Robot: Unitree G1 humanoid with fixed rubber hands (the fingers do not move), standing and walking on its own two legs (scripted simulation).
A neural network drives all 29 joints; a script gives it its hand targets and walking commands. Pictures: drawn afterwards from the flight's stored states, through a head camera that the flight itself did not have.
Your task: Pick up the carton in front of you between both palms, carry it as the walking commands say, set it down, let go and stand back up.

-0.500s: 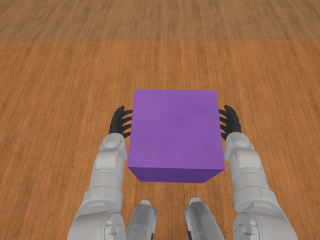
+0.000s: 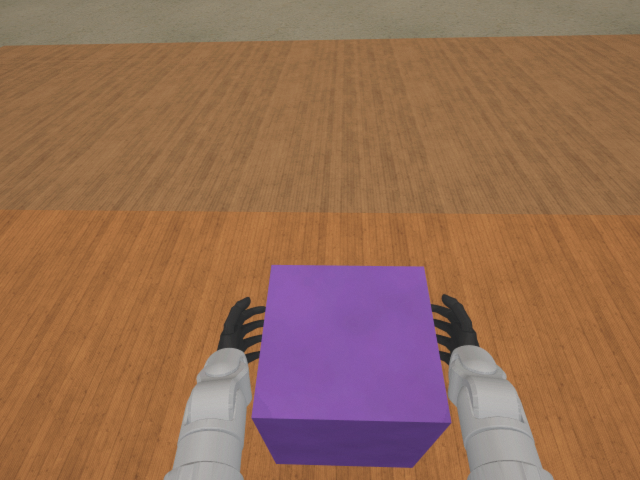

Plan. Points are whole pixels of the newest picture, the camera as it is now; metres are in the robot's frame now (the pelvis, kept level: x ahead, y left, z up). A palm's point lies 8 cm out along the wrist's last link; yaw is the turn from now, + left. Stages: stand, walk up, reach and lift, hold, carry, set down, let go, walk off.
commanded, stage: reach and lift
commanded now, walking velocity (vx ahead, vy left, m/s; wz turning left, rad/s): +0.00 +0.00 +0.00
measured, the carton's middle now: (345, 371) +0.30 +0.00 -0.07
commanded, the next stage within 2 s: hold in 1.14 s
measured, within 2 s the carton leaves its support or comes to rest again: neither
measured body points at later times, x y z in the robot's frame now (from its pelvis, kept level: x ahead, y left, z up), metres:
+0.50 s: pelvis -0.02 +0.00 +0.01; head -0.04 +0.00 +0.46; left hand +0.29 +0.15 +0.03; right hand +0.30 -0.15 +0.03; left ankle +0.00 +0.13 -0.72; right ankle +0.01 -0.13 -0.72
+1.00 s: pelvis +0.00 +0.00 +0.02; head -0.03 +0.00 +0.47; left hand +0.30 +0.15 +0.04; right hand +0.30 -0.15 +0.04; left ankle +0.00 +0.13 -0.72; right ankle +0.01 -0.13 -0.72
